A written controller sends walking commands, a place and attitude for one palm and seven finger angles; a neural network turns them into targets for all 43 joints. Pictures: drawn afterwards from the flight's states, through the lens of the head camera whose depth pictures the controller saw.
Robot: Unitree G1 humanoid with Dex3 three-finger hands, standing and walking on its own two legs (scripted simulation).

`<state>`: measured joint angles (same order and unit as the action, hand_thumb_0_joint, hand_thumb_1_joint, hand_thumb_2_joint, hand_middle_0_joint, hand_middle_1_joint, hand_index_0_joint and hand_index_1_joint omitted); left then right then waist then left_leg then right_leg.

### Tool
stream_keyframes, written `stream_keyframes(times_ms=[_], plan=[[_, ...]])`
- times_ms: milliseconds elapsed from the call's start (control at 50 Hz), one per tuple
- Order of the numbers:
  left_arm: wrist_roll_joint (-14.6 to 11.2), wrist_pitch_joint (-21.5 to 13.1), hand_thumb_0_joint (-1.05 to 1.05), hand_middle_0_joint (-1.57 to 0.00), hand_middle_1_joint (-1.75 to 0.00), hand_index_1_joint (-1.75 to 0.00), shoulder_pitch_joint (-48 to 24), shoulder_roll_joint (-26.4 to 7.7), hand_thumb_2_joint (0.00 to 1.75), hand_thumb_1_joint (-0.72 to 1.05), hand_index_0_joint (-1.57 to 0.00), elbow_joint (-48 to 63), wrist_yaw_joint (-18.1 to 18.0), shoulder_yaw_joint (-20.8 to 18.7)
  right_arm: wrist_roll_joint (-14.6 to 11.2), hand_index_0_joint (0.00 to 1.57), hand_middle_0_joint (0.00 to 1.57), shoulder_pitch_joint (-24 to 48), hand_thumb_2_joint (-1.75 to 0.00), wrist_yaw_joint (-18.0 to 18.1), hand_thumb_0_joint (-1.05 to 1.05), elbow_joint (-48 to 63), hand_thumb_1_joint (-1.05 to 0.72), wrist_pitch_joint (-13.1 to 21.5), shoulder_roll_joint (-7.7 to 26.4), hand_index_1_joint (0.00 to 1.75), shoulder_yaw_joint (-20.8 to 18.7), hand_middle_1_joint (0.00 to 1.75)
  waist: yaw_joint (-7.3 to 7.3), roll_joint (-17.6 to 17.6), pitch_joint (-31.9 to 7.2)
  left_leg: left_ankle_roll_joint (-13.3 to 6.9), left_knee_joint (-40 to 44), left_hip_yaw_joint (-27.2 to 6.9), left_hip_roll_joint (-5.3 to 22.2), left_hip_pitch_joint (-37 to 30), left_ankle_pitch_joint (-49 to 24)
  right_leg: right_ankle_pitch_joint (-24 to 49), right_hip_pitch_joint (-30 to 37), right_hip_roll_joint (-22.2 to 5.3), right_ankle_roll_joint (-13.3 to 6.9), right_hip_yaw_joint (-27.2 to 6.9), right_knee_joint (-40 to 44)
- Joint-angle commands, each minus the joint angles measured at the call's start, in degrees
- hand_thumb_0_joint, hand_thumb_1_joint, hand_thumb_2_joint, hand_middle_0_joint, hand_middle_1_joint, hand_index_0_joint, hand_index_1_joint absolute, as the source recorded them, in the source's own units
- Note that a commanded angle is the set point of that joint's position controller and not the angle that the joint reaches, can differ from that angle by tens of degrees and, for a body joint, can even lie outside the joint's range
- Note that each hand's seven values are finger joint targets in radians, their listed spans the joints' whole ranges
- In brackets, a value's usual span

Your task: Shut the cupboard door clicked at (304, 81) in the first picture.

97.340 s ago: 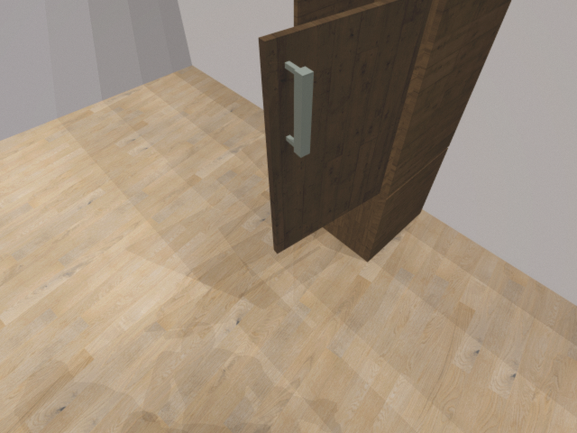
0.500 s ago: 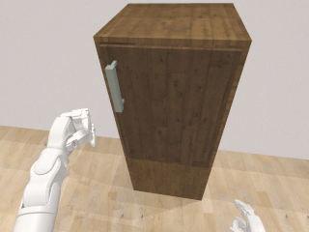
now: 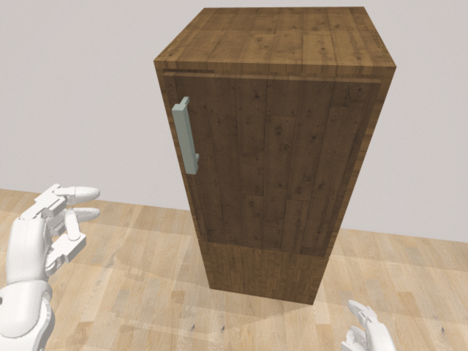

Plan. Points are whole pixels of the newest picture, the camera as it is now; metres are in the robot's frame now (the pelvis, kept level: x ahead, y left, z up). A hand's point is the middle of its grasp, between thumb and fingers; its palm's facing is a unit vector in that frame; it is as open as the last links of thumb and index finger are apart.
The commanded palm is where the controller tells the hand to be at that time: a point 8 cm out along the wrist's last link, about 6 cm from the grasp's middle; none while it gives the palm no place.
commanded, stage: draw the hand back to the body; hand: left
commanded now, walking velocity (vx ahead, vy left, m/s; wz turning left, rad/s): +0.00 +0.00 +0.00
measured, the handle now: (189, 136) +0.52 +0.16 +0.11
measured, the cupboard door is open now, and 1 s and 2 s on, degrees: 0 0 0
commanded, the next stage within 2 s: step back with the hand held close in 0.56 s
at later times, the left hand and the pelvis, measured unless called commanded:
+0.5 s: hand (54, 251) +0.20 +0.27 +0.15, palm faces +0.47 -0.80 -0.37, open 7.3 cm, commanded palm +0.15 +0.31 +0.17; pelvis +0.01 +0.01 +0.00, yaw +1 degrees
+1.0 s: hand (53, 254) +0.19 +0.27 +0.15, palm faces +0.36 -0.80 -0.48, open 7.4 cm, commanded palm +0.13 +0.31 +0.17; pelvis -0.01 +0.02 +0.00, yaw -1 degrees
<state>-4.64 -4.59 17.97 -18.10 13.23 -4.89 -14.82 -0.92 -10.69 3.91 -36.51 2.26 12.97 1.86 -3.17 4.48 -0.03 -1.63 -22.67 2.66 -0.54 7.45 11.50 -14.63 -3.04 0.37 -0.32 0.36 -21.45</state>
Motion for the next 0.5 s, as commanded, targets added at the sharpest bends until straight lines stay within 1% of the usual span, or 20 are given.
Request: stream_keyframes(times_ms=[0, 40, 60, 100, 120, 140, 160, 180, 200, 220, 240, 260, 300, 320, 340, 400, 420, 440, 460, 480], plan=[[0.00, -3.43, 0.00, -0.42, -0.54, -0.54, -3.69, -11.16, 0.90, 0.90, -0.42, 14.87, -0.52, -8.09, 0.05, 0.20, 0.20, 8.32, -0.90, 0.38, 0.00, 10.25, -0.90, 3.06, 5.94, 0.30, -2.57, 0.30, -0.52, -1.99, -5.69, -0.24, 2.33, -1.99, 1.64, -5.59, -10.23, 11.48, -3.67, -0.32, -0.41, 0.45, 3.22], [0.08, -3.45, 0.00, -0.36, -0.48, -0.48, -1.66, -13.35, 0.90, 0.90, -0.36, 16.65, -0.78, -10.56, 0.17, 0.20, 0.20, 8.34, -0.90, 0.35, 0.00, 10.16, -0.90, 3.30, 6.11, 0.30, -2.68, 0.30, -0.93, -0.97, -5.64, -0.17, 1.93, -2.00, 1.73, -5.64, -11.09, 12.23, -3.69, -0.18, -0.42, 0.28, 3.78], [0.14, -3.68, 0.00, -0.34, -0.45, -0.45, -1.63, -12.58, 0.90, 0.90, -0.34, 19.28, -0.87, -9.94, 0.11, 0.20, 0.20, 8.24, -0.90, 0.29, 0.00, 10.47, -0.90, 3.45, 5.62, 0.30, -2.58, 0.30, -0.66, 1.32, -6.40, 0.04, 1.95, -2.06, 1.58, -5.58, -11.62, 12.54, -2.87, -0.51, -0.59, 0.42, 2.94], [0.25, -3.77, 0.00, -0.28, -0.39, -0.39, 0.35, -13.19, 0.90, 0.90, -0.28, 21.17, -1.31, -11.28, 0.24, 0.20, 0.20, 8.02, -0.90, 0.15, 0.00, 10.47, -0.90, 3.96, 5.53, 0.30, -2.59, 0.30, -0.80, 2.48, -6.19, 0.39, 1.63, -2.41, 1.75, -5.47, -12.68, 12.84, -3.12, -0.35, -0.73, 0.72, 2.64], [0.19, -3.62, 0.00, -0.25, -0.36, -0.36, 2.05, -13.75, 0.90, 0.90, -0.25, 20.97, -1.51, -12.27, 0.31, 0.20, 0.20, 7.72, -0.90, 0.16, 0.00, 10.41, -0.90, 4.04, 5.55, 0.30, -2.58, 0.30, -0.92, 1.23, -5.94, 0.43, 1.59, -2.59, 1.74, -5.19, -12.79, 12.90, -3.28, -0.24, -0.70, 0.95, 2.63], [0.27, -3.39, 0.00, -0.23, -0.33, -0.33, 3.35, -14.29, 0.90, 0.90, -0.23, 21.31, -1.53, -13.10, 0.24, 0.20, 0.20, 7.91, -0.90, 0.16, 0.00, 10.26, -0.90, 4.28, 5.90, 0.30, -2.75, 0.30, -1.16, 1.61, -5.59, 0.34, 1.39, -2.47, 1.97, -5.34, -13.61, 13.46, -3.35, -0.08, -0.71, 0.72, 3.16], [0.14, -3.41, 0.00, -0.20, -0.30, -0.30, 4.00, -13.80, 0.90, 0.90, -0.20, 21.98, -1.68, -13.00, 0.26, 0.20, 0.20, 7.44, -0.90, 0.20, 0.00, 10.37, -0.90, 4.27, 5.51, 0.30, -2.70, 0.30, -0.87, 1.24, -5.68, 0.52, 1.52, -2.63, 1.90, -5.04, -14.10, 13.72, -2.91, -0.31, -0.74, 1.01, 2.45], [0.31, -3.25, 0.00, -0.20, -0.30, -0.30, 3.11, -12.57, 0.90, 0.90, -0.20, 21.41, -1.63, -11.67, 0.30, 0.20, 0.20, 7.49, -0.90, 0.15, 0.00, 10.20, -0.90, 4.32, 5.60, 0.30, -2.61, 0.30, -0.56, 1.30, -4.59, 0.48, 1.35, -2.43, 1.81, -4.95, -13.83, 13.63, -3.98, -0.29, -0.68, 0.99, 2.57], [0.28, -2.87, 0.00, -0.20, -0.30, -0.30, 3.16, -11.39, 0.90, 0.90, -0.20, 19.70, -1.62, -10.85, 0.32, 0.20, 0.20, 7.23, -0.90, 0.18, 0.00, 9.97, -0.90, 4.27, 5.72, 0.30, -2.71, 0.30, -0.21, -0.46, -3.26, 0.48, 1.50, -2.46, 1.97, -4.64, -13.71, 13.41, -4.64, -0.21, -0.55, 1.23, 2.66], [0.39, -2.53, 0.00, -0.20, -0.30, -0.30, 2.32, -10.93, 0.90, 0.90, -0.20, 19.16, -1.61, -10.17, 0.25, 0.20, 0.20, 7.14, -0.90, 0.17, 0.00, 9.89, -0.90, 4.14, 5.98, 0.30, -2.81, 0.30, 0.03, -0.32, -2.61, 0.44, 1.65, -2.45, 2.01, -4.65, -13.07, 12.69, -5.41, -0.16, -0.49, 1.09, 2.92], [0.46, -2.08, 0.00, -0.20, -0.30, -0.30, 2.25, -10.36, 0.90, 0.90, -0.20, 17.34, -1.53, -9.63, 0.25, 0.20, 0.20, 7.12, -0.90, 0.33, 0.00, 9.69, -0.90, 4.18, 6.29, 0.30, -2.97, 0.30, 0.18, -1.85, -1.14, 0.19, 1.67, -2.24, 2.16, -4.54, -12.71, 12.65, -6.23, -0.16, -0.39, 1.04, 3.53], [0.47, -1.96, 0.00, -0.20, -0.30, -0.30, 1.16, -9.70, 0.90, 0.90, -0.20, 17.44, -1.59, -8.79, 0.19, 0.20, 0.20, 6.78, -0.90, 0.38, 0.00, 9.65, -0.90, 3.90, 6.27, 0.30, -2.97, 0.30, 0.44, -1.29, -1.75, 0.28, 1.99, -2.40, 2.11, -4.73, -12.38, 12.00, -5.80, -0.28, -0.40, 1.04, 3.23], [0.63, -1.96, 0.00, -0.20, -0.30, -0.30, -0.23, -10.12, 0.90, 0.90, -0.20, 16.96, -1.79, -8.98, 0.19, 0.20, 0.20, 6.89, -0.90, 0.52, 0.00, 9.79, -0.90, 3.76, 6.41, 0.30, -3.05, 0.30, 0.38, -2.88, -1.75, 0.30, 2.60, -3.00, 2.17, -4.73, -10.72, 9.97, -6.17, -0.12, -0.39, 1.26, 3.22], [0.64, -1.91, 0.00, -0.20, -0.30, -0.30, -0.49, -10.41, 0.90, 0.90, -0.20, 16.54, -1.84, -9.24, 0.30, 0.20, 0.20, 7.06, -0.90, 0.59, 0.00, 9.80, -0.90, 3.70, 6.49, 0.30, -2.98, 0.30, 0.12, -2.64, -2.16, 0.22, 2.78, -3.08, 2.05, -4.73, -9.84, 9.29, -5.92, -0.18, -0.41, 1.17, 3.30], [0.75, -2.11, 0.00, -0.20, -0.30, -0.30, -0.39, -11.88, 0.90, 0.90, -0.20, 17.61, -1.92, -10.23, 0.28, 0.20, 0.20, 7.27, -0.90, 0.74, 0.00, 9.74, -0.90, 3.87, 6.69, 0.30, -3.21, 0.30, -0.27, -2.52, -3.54, 0.02, 2.46, -2.78, 2.03, -5.38, -10.85, 10.43, -4.96, -0.25, -0.47, 0.89, 3.45], [0.66, -2.70, 0.00, -0.20, -0.30, -0.30, 0.48, -12.31, 0.90, 0.90, -0.20, 19.86, -2.13, -10.97, 0.47, 0.20, 0.20, 7.54, -0.90, 0.71, 0.00, 10.09, -0.90, 4.04, 6.04, 0.30, -2.96, 0.30, -0.81, -2.01, -6.76, 0.10, 2.23, -2.83, 1.72, -5.73, -11.17, 10.99, -3.04, -0.37, -0.52, 0.95, 2.72], [0.69, -2.84, 0.00, -0.20, -0.30, -0.30, 0.85, -12.82, 0.90, 0.90, -0.20, 20.65, -2.20, -11.42, 0.54, 0.20, 0.20, 7.64, -0.90, 0.67, 0.00, 10.05, -0.90, 4.22, 5.90, 0.30, -2.84, 0.30, -1.01, -0.57, -7.24, 0.20, 2.11, -2.82, 1.57, -5.53, -11.63, 11.53, -2.50, -0.42, -0.62, 0.93, 2.51], [0.73, -2.84, 0.00, -0.20, -0.30, -0.30, 2.16, -13.91, 0.90, 0.90, -0.20, 20.58, -2.25, -12.58, 0.58, 0.20, 0.20, 7.69, -0.90, 0.66, 0.00, 9.72, -0.90, 4.44, 6.10, 0.30, -2.84, 0.30, -1.36, -0.59, -7.42, 0.23, 1.90, -2.96, 1.70, -5.46, -13.02, 12.80, -1.94, -0.32, -0.68, 0.86, 2.78], [0.63, -2.88, 0.00, -0.20, -0.30, -0.30, 1.87, -12.81, 0.90, 0.90, -0.20, 21.61, -2.14, -11.44, 0.49, 0.20, 0.20, 7.83, -0.90, 0.57, 0.00, 9.83, -0.90, 4.41, 5.55, 0.30, -2.63, 0.30, -1.04, 1.18, -7.01, 0.37, 1.89, -2.74, 1.58, -5.28, -12.96, 12.84, -2.07, -0.60, -0.70, 0.75, 2.51], [0.73, -2.94, 0.00, -0.20, -0.30, -0.30, 1.97, -13.18, 0.90, 0.90, -0.20, 21.71, -2.28, -11.83, 0.53, 0.20, 0.20, 7.77, -0.90, 0.50, 0.00, 9.78, -0.90, 4.42, 5.53, 0.30, -2.48, 0.30, -1.03, 1.33, -5.77, 0.68, 2.00, -3.11, 1.68, -4.66, -12.75, 12.20, -2.54, -0.38, -0.82, 1.09, 2.55]])
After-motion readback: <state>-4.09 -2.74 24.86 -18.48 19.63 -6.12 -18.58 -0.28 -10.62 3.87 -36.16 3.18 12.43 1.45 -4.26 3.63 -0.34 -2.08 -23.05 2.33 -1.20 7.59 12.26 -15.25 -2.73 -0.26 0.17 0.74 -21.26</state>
